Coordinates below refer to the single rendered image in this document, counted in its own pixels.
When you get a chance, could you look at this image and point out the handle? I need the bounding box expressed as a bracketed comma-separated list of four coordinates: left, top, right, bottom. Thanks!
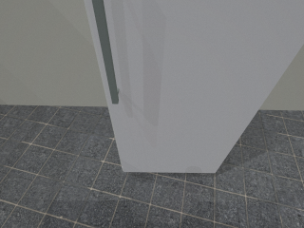
[91, 0, 119, 105]

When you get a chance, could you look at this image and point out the fridge door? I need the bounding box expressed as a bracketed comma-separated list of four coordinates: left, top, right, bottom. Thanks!
[86, 0, 304, 174]

